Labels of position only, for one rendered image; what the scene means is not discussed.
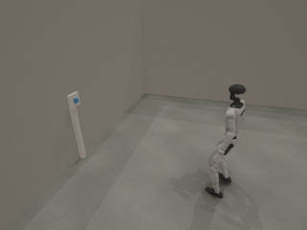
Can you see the left robot forearm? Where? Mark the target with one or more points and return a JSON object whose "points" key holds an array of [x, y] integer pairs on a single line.
{"points": [[227, 141]]}

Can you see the left robot hand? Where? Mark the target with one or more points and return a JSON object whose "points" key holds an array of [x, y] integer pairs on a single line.
{"points": [[217, 159]]}

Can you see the panel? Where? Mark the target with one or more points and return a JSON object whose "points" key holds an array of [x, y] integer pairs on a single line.
{"points": [[76, 122]]}

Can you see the left robot upper arm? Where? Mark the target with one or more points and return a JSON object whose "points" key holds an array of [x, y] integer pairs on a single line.
{"points": [[230, 119]]}

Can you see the robot right foot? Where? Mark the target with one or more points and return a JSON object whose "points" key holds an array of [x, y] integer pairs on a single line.
{"points": [[221, 176]]}

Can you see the right robot upper arm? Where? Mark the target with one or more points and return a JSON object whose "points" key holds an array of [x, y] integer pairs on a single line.
{"points": [[242, 101]]}

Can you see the humanoid robot head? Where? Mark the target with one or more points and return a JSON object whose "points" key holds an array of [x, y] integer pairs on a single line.
{"points": [[236, 89]]}

